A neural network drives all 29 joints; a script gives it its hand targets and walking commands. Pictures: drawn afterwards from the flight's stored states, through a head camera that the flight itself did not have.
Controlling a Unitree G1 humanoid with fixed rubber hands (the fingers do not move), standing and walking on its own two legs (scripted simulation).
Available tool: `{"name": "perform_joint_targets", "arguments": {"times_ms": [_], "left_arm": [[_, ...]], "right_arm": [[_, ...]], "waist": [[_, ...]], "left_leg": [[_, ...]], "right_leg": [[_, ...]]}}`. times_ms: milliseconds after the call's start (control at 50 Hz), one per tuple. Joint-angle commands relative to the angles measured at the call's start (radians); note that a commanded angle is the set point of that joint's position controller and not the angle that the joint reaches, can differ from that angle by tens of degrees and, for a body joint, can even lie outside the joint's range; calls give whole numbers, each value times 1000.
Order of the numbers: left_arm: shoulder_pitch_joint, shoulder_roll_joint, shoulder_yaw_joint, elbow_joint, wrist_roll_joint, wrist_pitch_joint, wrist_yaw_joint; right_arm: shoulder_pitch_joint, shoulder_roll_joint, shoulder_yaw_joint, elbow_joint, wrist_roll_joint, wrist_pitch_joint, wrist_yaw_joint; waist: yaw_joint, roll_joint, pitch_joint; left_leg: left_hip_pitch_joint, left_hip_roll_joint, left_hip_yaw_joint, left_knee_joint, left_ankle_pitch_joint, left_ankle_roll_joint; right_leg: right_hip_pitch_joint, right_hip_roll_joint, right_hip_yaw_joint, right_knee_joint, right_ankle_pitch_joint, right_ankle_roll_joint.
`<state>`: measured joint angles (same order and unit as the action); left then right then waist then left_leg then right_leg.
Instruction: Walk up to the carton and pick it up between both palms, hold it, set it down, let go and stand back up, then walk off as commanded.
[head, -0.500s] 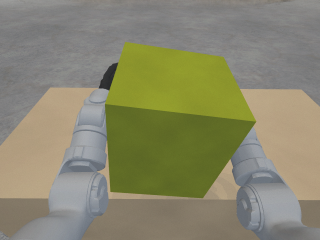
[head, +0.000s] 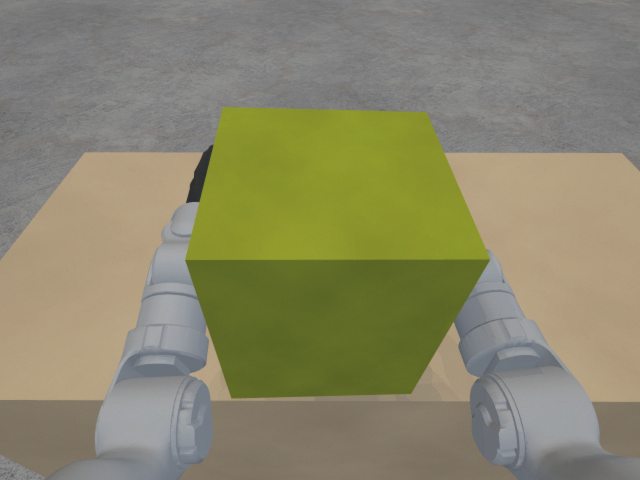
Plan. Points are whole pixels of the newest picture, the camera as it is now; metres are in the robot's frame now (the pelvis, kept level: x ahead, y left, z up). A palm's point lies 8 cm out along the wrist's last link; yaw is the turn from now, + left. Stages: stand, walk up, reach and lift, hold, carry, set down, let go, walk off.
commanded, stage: set down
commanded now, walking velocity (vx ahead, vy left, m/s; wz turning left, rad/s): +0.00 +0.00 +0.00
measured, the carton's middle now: (324, 261) +0.32 +0.02 +0.16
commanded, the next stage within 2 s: none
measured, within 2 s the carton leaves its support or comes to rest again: neither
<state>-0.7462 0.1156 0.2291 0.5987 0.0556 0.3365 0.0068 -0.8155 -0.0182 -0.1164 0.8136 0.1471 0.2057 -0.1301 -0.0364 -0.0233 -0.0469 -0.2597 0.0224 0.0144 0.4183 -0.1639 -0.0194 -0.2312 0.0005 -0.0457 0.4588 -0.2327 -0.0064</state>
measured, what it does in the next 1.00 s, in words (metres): stands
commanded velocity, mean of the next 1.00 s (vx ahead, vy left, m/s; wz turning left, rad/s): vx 0.00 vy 0.00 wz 0.00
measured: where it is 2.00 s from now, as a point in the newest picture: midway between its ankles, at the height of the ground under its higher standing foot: outside the picture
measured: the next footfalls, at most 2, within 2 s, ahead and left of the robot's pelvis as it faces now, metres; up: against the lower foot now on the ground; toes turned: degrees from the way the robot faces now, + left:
none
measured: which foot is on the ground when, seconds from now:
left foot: down 0.00-1.00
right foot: down 0.00-1.00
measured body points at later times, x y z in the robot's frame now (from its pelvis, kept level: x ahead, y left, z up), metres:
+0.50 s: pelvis +0.00 +0.00 +0.00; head -0.01 +0.01 +0.45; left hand +0.44 +0.15 +0.15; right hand +0.42 -0.14 +0.13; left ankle +0.03 +0.13 -0.74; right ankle +0.01 -0.10 -0.74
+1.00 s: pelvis +0.02 +0.00 +0.00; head +0.02 +0.01 +0.45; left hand +0.45 +0.15 +0.13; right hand +0.43 -0.14 +0.11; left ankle +0.03 +0.13 -0.74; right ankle +0.01 -0.10 -0.74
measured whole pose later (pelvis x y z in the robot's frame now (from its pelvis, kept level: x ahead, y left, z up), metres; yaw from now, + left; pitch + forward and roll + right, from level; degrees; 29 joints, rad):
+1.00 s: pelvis +0.02 +0.00 +0.00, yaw +0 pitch +2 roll +0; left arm -0.85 0.12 0.25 1.00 0.12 0.03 -0.03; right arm -0.79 0.00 -0.21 0.92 -0.02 0.11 -0.11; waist -0.04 -0.02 -0.05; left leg -0.26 0.02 0.01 0.41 -0.18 -0.02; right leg -0.23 0.00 -0.05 0.44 -0.25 -0.01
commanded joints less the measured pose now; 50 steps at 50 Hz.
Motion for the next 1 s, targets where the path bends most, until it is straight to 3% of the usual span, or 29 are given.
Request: {"name": "perform_joint_targets", "arguments": {"times_ms": [0, 160, 260, 440, 580, 980], "left_arm": [[-824, -665, -424, -250, -93, -88, -128], [-876, -640, -339, -87, -54, -148, -135], [-912, -631, -302, -27, -40, -192, -130], [-868, -617, -224, 78, 1, -239, -136], [-890, -621, -215, 92, 6, -283, -144], [-883, -595, -133, 239, 74, -378, -166]], "right_arm": [[-758, 701, 360, -393, -6, -92, 35], [-757, 683, 220, -241, -107, -106, 62], [-772, 688, 172, -190, -148, -124, 81], [-774, 694, 146, -162, -193, -152, 89], [-764, 724, 142, -158, -215, -176, 88], [-716, 747, 62, -100, -316, -232, 93]], "waist": [[-48, 4, -650], [-48, 19, -562], [-34, 27, -549], [-13, -7, -554], [-21, -12, -592], [-40, -15, -563]], "left_leg": [[268, -87, -1, -52, 263, 1], [262, -70, 12, -98, 121, 4], [261, -63, 21, -107, 98, 7], [208, -63, 35, -113, 103, 17], [162, -68, 40, -107, 124, 16], [52, -69, 43, -107, 102, 12]], "right_leg": [[338, 11, 44, -112, 598, 96], [237, 15, 36, -156, 342, 82], [208, 15, 33, -160, 277, 74], [253, 4, 41, -141, 353, 86], [296, -6, 47, -119, 442, 96], [332, -26, 50, -87, 525, 115]]}}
